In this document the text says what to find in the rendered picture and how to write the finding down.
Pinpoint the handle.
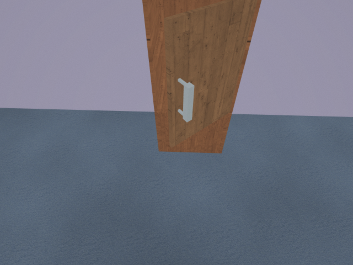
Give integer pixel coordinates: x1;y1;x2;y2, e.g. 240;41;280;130
178;78;194;122

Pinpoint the cupboard door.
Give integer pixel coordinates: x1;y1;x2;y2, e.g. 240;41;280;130
164;0;257;148

